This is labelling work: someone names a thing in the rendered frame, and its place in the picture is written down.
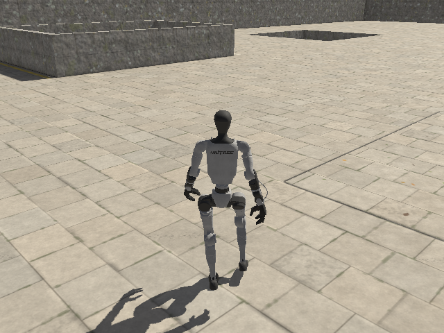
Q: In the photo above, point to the right robot upper arm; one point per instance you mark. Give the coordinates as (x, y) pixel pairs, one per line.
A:
(247, 159)

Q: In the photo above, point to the robot left forearm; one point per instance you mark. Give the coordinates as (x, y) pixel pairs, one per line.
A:
(189, 181)

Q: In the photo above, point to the robot right thigh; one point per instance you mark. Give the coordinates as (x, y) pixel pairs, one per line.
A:
(238, 202)

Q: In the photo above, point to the robot left hand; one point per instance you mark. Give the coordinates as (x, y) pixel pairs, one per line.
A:
(194, 191)

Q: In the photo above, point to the left robot upper arm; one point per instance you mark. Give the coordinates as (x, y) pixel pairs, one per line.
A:
(200, 147)

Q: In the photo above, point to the robot left thigh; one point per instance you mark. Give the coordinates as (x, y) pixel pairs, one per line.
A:
(206, 214)

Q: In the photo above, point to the robot right hand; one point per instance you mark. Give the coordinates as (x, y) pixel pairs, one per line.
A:
(262, 213)

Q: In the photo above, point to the robot thigh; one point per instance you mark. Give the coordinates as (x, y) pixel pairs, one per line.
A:
(238, 202)
(206, 214)

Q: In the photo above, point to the robot right forearm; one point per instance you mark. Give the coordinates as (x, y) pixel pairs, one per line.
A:
(256, 191)

